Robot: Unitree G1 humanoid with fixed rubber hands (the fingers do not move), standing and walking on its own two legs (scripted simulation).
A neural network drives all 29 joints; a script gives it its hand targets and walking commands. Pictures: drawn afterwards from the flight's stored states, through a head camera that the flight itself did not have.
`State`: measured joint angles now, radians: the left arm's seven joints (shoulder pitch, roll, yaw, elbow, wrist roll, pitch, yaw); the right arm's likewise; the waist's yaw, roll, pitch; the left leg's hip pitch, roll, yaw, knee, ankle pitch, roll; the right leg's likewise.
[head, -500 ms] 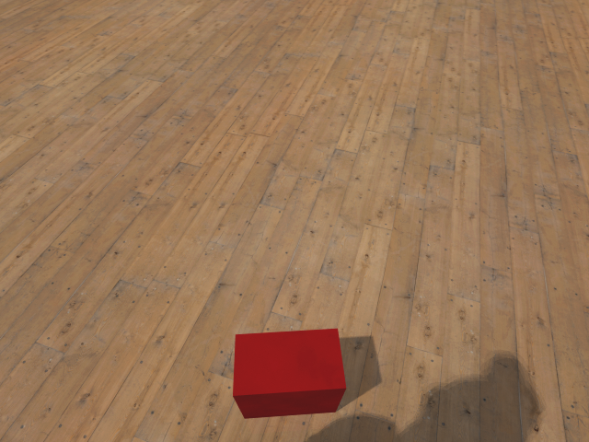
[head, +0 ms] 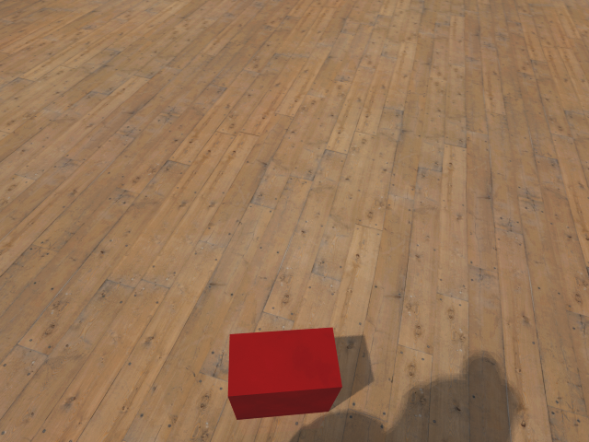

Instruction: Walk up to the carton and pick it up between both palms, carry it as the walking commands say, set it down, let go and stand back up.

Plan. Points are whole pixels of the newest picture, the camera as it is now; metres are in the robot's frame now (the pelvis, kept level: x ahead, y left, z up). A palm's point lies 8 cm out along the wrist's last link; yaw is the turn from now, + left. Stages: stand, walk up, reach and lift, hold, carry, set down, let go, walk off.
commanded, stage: walk up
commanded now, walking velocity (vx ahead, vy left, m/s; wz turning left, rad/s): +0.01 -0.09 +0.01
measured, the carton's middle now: (282, 375) +0.38 +0.01 -0.63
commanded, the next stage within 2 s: stand in 0.20 s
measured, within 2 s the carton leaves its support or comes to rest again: neither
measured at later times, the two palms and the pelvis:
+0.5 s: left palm out of the picture +0.00 +0.17 -0.12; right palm out of the picture -0.01 -0.28 -0.14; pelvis +0.00 -0.05 +0.01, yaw +1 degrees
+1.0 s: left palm out of the picture +0.01 +0.19 -0.13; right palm out of the picture -0.02 -0.25 -0.13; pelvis +0.02 -0.03 +0.01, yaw +0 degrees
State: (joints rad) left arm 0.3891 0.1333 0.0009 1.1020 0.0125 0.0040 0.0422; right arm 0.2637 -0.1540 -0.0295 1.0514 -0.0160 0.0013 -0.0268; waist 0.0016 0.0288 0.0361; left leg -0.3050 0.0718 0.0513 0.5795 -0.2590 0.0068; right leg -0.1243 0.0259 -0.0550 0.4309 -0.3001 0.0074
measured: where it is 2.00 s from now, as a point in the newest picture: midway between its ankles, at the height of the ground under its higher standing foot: outside the picture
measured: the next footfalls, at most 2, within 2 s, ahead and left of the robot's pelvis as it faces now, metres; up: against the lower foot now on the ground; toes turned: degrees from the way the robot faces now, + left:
right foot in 0.38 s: +0.06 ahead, -0.16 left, +0.00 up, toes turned +4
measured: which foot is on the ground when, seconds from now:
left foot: down 0.00-1.00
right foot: down 0.00-0.02, up 0.04-0.36, down 0.38-1.00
